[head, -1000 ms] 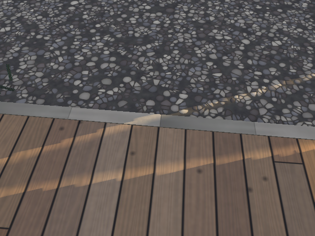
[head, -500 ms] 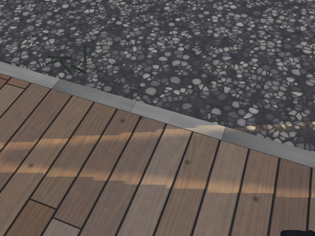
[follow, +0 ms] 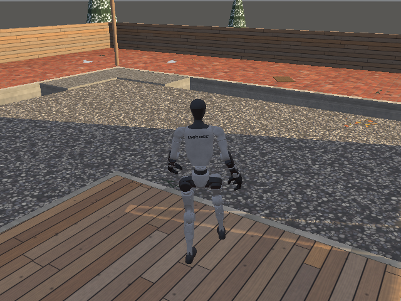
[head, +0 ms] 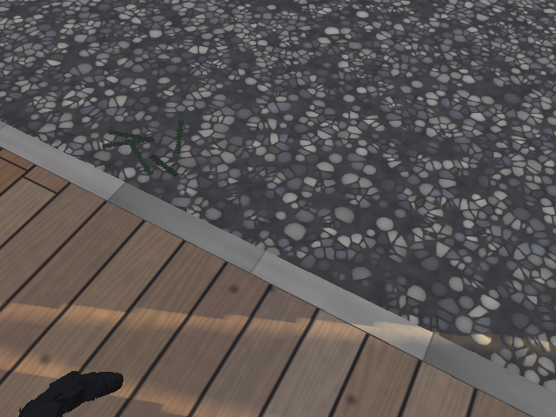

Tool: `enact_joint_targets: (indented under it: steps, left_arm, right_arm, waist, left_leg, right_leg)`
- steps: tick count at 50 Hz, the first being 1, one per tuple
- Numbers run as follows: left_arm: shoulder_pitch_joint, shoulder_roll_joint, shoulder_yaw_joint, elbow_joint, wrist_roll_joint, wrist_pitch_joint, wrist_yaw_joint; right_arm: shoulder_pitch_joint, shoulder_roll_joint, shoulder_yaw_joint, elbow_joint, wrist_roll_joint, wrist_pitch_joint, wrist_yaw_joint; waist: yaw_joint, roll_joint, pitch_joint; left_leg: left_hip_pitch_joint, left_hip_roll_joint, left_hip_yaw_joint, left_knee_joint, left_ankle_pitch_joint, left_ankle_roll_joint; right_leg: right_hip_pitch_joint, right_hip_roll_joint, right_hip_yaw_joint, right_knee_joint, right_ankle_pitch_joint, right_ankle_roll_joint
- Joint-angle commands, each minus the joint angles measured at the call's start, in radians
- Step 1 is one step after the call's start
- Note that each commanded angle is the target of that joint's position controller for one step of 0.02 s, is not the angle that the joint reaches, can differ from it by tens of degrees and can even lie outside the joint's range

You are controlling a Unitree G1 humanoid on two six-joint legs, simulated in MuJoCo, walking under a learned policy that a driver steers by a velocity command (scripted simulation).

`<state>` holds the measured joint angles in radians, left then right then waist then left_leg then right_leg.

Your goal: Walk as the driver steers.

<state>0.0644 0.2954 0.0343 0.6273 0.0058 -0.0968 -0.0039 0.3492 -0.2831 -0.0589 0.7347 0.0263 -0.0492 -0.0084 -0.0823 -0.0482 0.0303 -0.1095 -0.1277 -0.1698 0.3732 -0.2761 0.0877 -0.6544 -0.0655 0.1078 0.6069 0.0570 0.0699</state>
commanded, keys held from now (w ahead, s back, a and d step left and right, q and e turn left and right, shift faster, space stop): w+q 1.00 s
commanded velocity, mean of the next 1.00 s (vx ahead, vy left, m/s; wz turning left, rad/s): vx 0.50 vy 0.00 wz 0.60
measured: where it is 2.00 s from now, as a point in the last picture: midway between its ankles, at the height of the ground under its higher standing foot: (131, 302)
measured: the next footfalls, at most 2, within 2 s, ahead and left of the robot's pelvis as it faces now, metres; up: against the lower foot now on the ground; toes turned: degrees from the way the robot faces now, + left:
right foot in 0.12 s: +0.25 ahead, -0.14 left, +0.00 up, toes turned +8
left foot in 0.64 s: +0.46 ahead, +0.18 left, +0.00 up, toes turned +25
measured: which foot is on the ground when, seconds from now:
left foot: down 0.00-0.12, up 0.14-0.62, down 0.64-1.00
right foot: up 0.00-0.10, down 0.12-0.62, up 0.64-1.00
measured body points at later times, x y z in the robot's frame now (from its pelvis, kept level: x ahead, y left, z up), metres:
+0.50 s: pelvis +0.27 -0.02 +0.00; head +0.30 +0.00 +0.45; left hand +0.20 +0.27 -0.12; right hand +0.55 -0.18 -0.08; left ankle +0.38 +0.18 -0.69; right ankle +0.21 -0.15 -0.74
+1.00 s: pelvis +0.52 +0.13 +0.00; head +0.54 +0.17 +0.45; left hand +0.57 +0.46 -0.08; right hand +0.73 -0.08 -0.10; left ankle +0.42 +0.17 -0.74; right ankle +0.78 +0.10 -0.69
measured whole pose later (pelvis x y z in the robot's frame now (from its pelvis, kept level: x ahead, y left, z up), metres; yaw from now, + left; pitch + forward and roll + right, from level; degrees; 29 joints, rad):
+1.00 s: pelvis +0.52 +0.13 +0.00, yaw +36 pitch +1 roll +0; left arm 0.03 0.30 0.03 0.65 0.00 -0.09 -0.02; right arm 0.35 -0.29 -0.06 0.73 0.02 -0.04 -0.01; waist -0.08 -0.05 0.05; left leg -0.11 -0.12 -0.16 0.37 -0.27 0.08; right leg -0.63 -0.06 0.10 0.60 0.04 0.07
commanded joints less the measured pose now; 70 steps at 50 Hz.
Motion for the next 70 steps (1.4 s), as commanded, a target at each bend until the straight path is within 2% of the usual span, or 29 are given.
enact_joint_targets:
  steps: [1, 5, 6, 7, 8, 9, 10, 12, 17, 27, 29, 31, 32, 33, 34, 35, 36, 38, 41, 46, 50, 55, 56, 57, 58, 59, 61, 65, 70]
  left_arm:
    - [-0.115, 0.088, 0.026, -0.096, -0.012, -0.028, -0.016]
    - [0.089, 0.149, 0.065, -0.057, -0.009, -0.041, -0.009]
    - [0.244, 0.204, 0.079, -0.049, 0.009, -0.042, 0.001]
    - [0.329, 0.266, 0.096, -0.007, 0.019, -0.030, -0.003]
    - [0.320, 0.174, 0.080, -0.018, -0.004, -0.023, -0.009]
    - [0.275, 0.115, 0.064, -0.027, -0.007, -0.016, -0.002]
    - [0.224, 0.101, 0.056, -0.028, 0.002, -0.008, 0.001]
    - [0.186, 0.074, 0.045, -0.010, 0.012, -0.007, 0.005]
    - [0.191, 0.100, 0.061, 0.045, -0.005, -0.022, 0.001]
    - [0.249, 0.193, 0.086, 0.122, -0.033, 0.018, 0.011]
    - [0.245, 0.225, 0.096, 0.124, -0.042, 0.032, 0.016]
    - [0.230, 0.220, 0.091, 0.116, -0.048, 0.047, 0.024]
    - [0.254, 0.164, 0.066, 0.097, -0.018, 0.042, 0.026]
    - [0.338, 0.032, 0.021, 0.030, 0.012, 0.016, 0.012]
    - [0.209, 0.129, 0.035, 0.019, -0.026, -0.017, 0.002]
    - [0.128, 0.166, 0.044, -0.010, -0.054, -0.034, -0.003]
    - [0.128, 0.152, 0.040, -0.003, -0.039, -0.042, 0.004]
    - [0.154, 0.157, 0.048, 0.013, -0.001, -0.033, 0.007]
    - [0.156, 0.121, 0.041, 0.015, 0.011, -0.006, 0.004]
    - [-0.038, 0.061, 0.016, -0.038, 0.008, -0.003, -0.002]
    - [-0.128, 0.084, 0.023, -0.067, -0.011, -0.017, -0.020]
    - [0.060, 0.142, 0.062, -0.027, -0.007, -0.032, -0.016]
    - [0.202, 0.188, 0.076, -0.016, 0.009, -0.036, -0.008]
    - [0.296, 0.257, 0.093, 0.015, 0.020, -0.023, -0.010]
    - [0.295, 0.180, 0.078, 0.009, -0.006, -0.017, -0.017]
    - [0.252, 0.122, 0.063, 0.000, -0.008, -0.011, -0.011]
    - [0.167, 0.091, 0.048, 0.009, 0.009, -0.001, -0.008]
    - [0.132, 0.077, 0.042, 0.052, 0.007, -0.017, -0.015]
    - [0.115, 0.136, 0.055, 0.096, -0.016, 0.016, 0.002]
  right_arm:
    - [0.025, -0.164, -0.043, -0.036, 0.008, 0.000, -0.012]
    - [-0.003, -0.132, -0.036, -0.044, -0.002, 0.013, -0.010]
    - [0.001, -0.070, -0.012, -0.067, -0.020, 0.009, -0.004]
    - [0.145, -0.015, 0.006, -0.084, 0.010, 0.000, -0.004]
    - [0.138, -0.122, -0.011, -0.065, 0.021, -0.001, -0.009]
    - [0.022, -0.179, -0.028, -0.076, 0.018, 0.004, -0.009]
    - [-0.041, -0.173, -0.029, -0.092, 0.005, 0.008, -0.011]
    - [-0.075, -0.134, -0.032, -0.110, -0.001, 0.011, -0.002]
    - [-0.119, -0.059, -0.016, -0.134, -0.006, 0.035, 0.007]
    - [-0.359, -0.055, -0.006, -0.206, 0.000, 0.015, 0.066]
    - [-0.318, -0.092, -0.026, -0.210, -0.006, 0.021, 0.068]
    - [-0.059, -0.176, -0.077, -0.146, -0.002, 0.030, 0.056]
    - [0.098, -0.254, -0.107, -0.109, 0.006, 0.041, 0.035]
    - [0.046, -0.356, -0.112, -0.130, 0.011, 0.026, 0.033]
    - [0.068, -0.254, -0.085, -0.151, 0.003, 0.009, 0.038]
    - [0.031, -0.205, -0.068, -0.135, -0.004, -0.006, 0.041]
    - [-0.027, -0.183, -0.060, -0.136, -0.002, -0.013, 0.041]
    - [-0.126, -0.140, -0.043, -0.156, -0.018, -0.014, 0.034]
    - [-0.127, -0.150, -0.044, -0.137, -0.016, -0.020, 0.018]
    - [-0.052, -0.176, -0.050, -0.088, -0.006, -0.010, -0.006]
    - [0.015, -0.178, -0.051, -0.049, 0.004, -0.001, -0.012]
    - [-0.009, -0.138, -0.041, -0.049, -0.002, 0.015, -0.014]
    - [-0.005, -0.080, -0.019, -0.067, -0.017, 0.013, -0.008]
    - [0.133, -0.024, -0.001, -0.084, 0.012, 0.007, -0.009]
    - [0.135, -0.118, -0.013, -0.071, 0.018, 0.004, -0.011]
    - [0.029, -0.177, -0.032, -0.078, 0.017, 0.008, -0.011]
    - [-0.085, -0.160, -0.036, -0.104, -0.007, 0.011, -0.012]
    - [-0.051, -0.072, -0.023, -0.096, -0.011, 0.031, -0.013]
    - [-0.145, -0.032, 0.004, -0.110, -0.023, 0.028, 0.009]
  waist:
    - [0.001, 0.134, -0.006]
    - [0.121, 0.168, -0.105]
    - [0.181, 0.073, -0.266]
    - [0.126, -0.266, -0.402]
    - [0.140, -0.195, -0.342]
    - [0.170, -0.090, -0.201]
    - [0.156, -0.019, -0.114]
    - [0.116, -0.039, -0.028]
    - [0.101, -0.037, 0.011]
    - [0.153, -0.010, 0.058]
    - [0.109, -0.040, 0.007]
    - [-0.039, -0.023, -0.136]
    - [-0.091, 0.096, -0.223]
    - [0.048, 0.330, -0.336]
    - [-0.043, 0.195, -0.382]
    - [-0.039, 0.156, -0.230]
    - [0.011, 0.078, -0.155]
    - [0.084, 0.092, -0.090]
    - [0.104, 0.089, -0.064]
    - [0.035, 0.111, -0.012]
    - [0.004, 0.126, -0.005]
    - [0.115, 0.162, -0.082]
    - [0.174, 0.078, -0.223]
    - [0.130, -0.238, -0.369]
    - [0.138, -0.207, -0.326]
    - [0.164, -0.098, -0.190]
    - [0.136, -0.003, -0.027]
    - [0.070, -0.059, -0.028]
    - [0.090, -0.058, -0.097]
  left_leg:
    - [-0.064, 0.230, -0.224, -0.040, 0.139, 0.123]
    - [-0.039, 0.195, -0.248, 0.188, 0.322, 0.060]
    - [-0.159, 0.138, -0.174, 0.462, 0.203, 0.022]
    - [-0.523, -0.009, -0.040, 0.788, -0.298, -0.052]
    - [-0.652, 0.081, -0.049, 0.932, -0.287, -0.069]
    - [-0.684, 0.117, -0.025, 0.964, -0.186, -0.079]
    - [-0.656, 0.150, 0.013, 0.947, -0.113, -0.088]
    - [-0.595, 0.201, 0.024, 0.872, -0.040, -0.090]
    - [-0.612, 0.233, 0.063, 0.717, 0.029, -0.105]
    - [-0.521, 0.196, 0.192, 0.273, 0.221, -0.041]
    - [-0.414, 0.134, 0.246, 0.254, 0.116, 0.001]
    - [-0.047, 0.054, 0.273, 0.176, 0.144, 0.069]
    - [0.263, 0.176, 0.058, 0.164, 0.141, 0.127]
    - [0.532, 0.425, -0.539, 0.054, -0.086, 0.325]
    - [0.530, 0.450, -0.646, -0.074, -0.192, 0.316]
    - [0.416, 0.423, -0.502, -0.096, -0.105, 0.269]
    - [0.270, 0.381, -0.391, -0.092, 0.009, 0.236]
    - [0.063, 0.315, -0.257, -0.119, 0.203, 0.210]
    - [-0.066, 0.281, -0.172, -0.149, 0.357, 0.220]
    - [-0.150, 0.200, -0.090, -0.134, 0.275, 0.151]
    - [-0.100, 0.230, -0.172, -0.074, 0.182, 0.128]
    - [-0.043, 0.207, -0.239, 0.162, 0.288, 0.065]
    - [-0.150, 0.149, -0.173, 0.421, 0.190, 0.029]
    - [-0.504, 0.000, -0.030, 0.757, -0.271, -0.049]
    - [-0.642, 0.076, -0.042, 0.911, -0.307, -0.065]
    - [-0.678, 0.115, -0.029, 0.954, -0.210, -0.076]
    - [-0.622, 0.167, 0.016, 0.897, -0.097, -0.089]
    - [-0.481, 0.169, 0.066, 0.724, -0.112, -0.119]
    - [-0.334, 0.164, 0.131, 0.377, 0.162, -0.125]
  right_leg:
    - [0.134, 0.058, -0.022, -0.090, -0.004, -0.014]
    - [0.444, 0.049, -0.038, -0.171, -0.123, -0.106]
    - [0.726, -0.116, 0.111, -0.137, -0.160, -0.176]
    - [1.060, -0.346, 0.576, -0.223, -0.376, -0.343]
    - [1.020, -0.370, 0.693, -0.285, -0.600, -0.330]
    - [0.895, -0.323, 0.528, -0.305, -0.584, -0.285]
    - [0.766, -0.277, 0.389, -0.321, -0.451, -0.259]
    - [0.608, -0.203, 0.208, -0.373, -0.268, -0.239]
    - [0.557, -0.200, 0.012, -0.452, -0.074, -0.270]
    - [0.703, -0.213, -0.244, -0.415, 0.140, -0.205]
    - [0.745, -0.215, -0.283, -0.284, 0.466, -0.185]
    - [0.641, -0.172, -0.334, 0.069, 0.588, -0.143]
    - [0.376, -0.126, -0.329, 0.382, 0.183, -0.099]
    - [-0.039, 0.079, -0.202, 0.710, -0.667, -0.046]
    - [-0.144, 0.064, -0.016, 0.782, -0.646, -0.061]
    - [-0.198, 0.025, -0.024, 0.742, -0.537, -0.080]
    - [-0.144, -0.017, -0.024, 0.655, -0.452, -0.083]
    - [-0.012, -0.059, -0.016, 0.540, -0.370, -0.062]
    - [0.042, -0.048, -0.048, 0.438, -0.315, -0.017]
    - [0.097, 0.021, -0.065, 0.077, -0.016, 0.011]
    - [0.157, 0.058, -0.037, -0.070, 0.032, -0.010]
    - [0.424, 0.056, -0.045, -0.161, -0.111, -0.101]
    - [0.683, -0.087, 0.083, -0.133, -0.136, -0.163]
    - [1.028, -0.321, 0.526, -0.213, -0.358, -0.325]
    - [1.008, -0.362, 0.694, -0.289, -0.602, -0.322]
    - [0.887, -0.322, 0.553, -0.315, -0.619, -0.282]
    - [0.642, -0.238, 0.312, -0.346, -0.307, -0.256]
    - [0.511, -0.173, 0.045, -0.346, 0.350, -0.279]
    - [0.507, -0.141, -0.104, -0.353, 0.423, -0.272]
